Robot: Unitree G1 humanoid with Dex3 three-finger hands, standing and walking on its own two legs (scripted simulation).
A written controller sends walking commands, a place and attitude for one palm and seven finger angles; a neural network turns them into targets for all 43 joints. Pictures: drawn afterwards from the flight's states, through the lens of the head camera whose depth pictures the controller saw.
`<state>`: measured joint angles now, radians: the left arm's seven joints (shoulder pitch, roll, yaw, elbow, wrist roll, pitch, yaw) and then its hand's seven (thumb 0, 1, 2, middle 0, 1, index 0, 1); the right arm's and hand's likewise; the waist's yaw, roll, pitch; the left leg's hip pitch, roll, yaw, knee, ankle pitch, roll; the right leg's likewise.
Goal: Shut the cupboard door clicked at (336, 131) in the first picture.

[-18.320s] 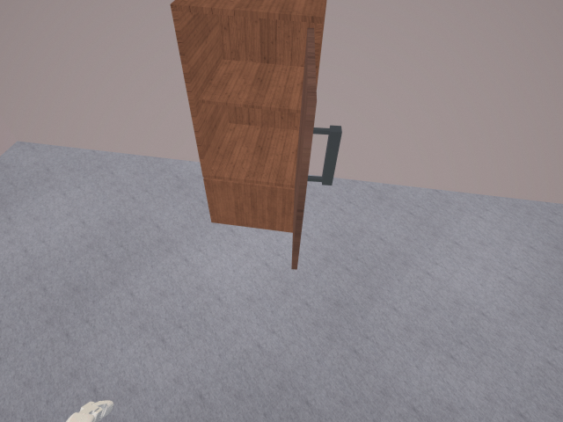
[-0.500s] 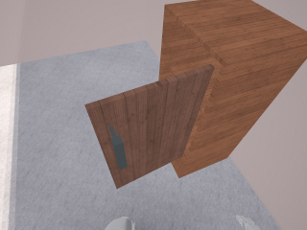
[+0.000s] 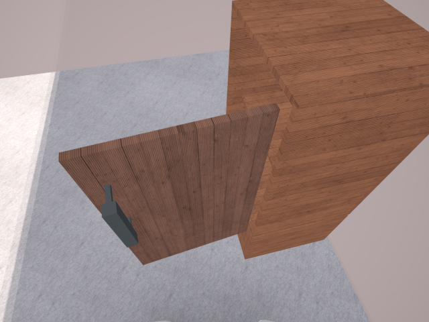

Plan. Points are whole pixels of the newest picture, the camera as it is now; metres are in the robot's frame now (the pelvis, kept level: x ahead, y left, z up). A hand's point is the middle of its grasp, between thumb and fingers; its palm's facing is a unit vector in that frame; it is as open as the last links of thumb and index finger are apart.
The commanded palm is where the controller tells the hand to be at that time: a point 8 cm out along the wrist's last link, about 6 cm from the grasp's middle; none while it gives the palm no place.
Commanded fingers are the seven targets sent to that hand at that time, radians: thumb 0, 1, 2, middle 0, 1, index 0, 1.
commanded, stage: shuffle to correct the standing spot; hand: left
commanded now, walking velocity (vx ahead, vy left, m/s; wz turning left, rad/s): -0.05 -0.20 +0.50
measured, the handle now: (120, 216) +0.31 +0.20 -0.02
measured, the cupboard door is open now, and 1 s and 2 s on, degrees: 95 95 95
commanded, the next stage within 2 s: come to a stop and stand still in 0.40 s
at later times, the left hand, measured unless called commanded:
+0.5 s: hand out of the picture -0.03 +0.07 -0.18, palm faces +0.27 -0.94 -0.18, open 7.3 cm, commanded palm none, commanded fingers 0.00 0.90 0.90 -0.20 -0.30 -0.20 -0.30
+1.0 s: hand out of the picture -0.13 -0.06 -0.14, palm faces +0.36 -0.91 -0.20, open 7.4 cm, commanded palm none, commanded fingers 0.00 0.90 0.90 -0.20 -0.30 -0.20 -0.30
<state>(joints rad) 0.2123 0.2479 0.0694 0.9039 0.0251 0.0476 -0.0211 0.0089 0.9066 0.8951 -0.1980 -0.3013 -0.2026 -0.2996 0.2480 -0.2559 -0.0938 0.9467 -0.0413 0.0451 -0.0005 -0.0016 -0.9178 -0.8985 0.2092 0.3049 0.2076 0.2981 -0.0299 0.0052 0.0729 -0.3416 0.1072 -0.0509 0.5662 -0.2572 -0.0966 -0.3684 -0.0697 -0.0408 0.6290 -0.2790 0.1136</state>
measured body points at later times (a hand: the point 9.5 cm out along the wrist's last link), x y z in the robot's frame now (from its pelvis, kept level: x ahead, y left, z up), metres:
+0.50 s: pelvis -0.03 -0.12 +0.00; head +0.01 -0.09 +0.44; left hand -0.05 +0.12 -0.17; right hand +0.13 -0.32 -0.14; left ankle -0.06 -0.03 -0.73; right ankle +0.01 -0.15 -0.71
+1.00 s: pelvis -0.05 -0.20 +0.02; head -0.02 -0.22 +0.47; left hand -0.15 -0.01 -0.12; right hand +0.07 -0.44 -0.14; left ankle -0.09 -0.06 -0.65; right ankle -0.03 -0.34 -0.73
